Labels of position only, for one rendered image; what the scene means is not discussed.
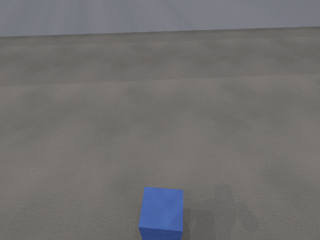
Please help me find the carton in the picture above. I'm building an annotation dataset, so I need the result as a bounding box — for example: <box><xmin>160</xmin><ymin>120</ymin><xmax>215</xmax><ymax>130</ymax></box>
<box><xmin>138</xmin><ymin>187</ymin><xmax>184</xmax><ymax>240</ymax></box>

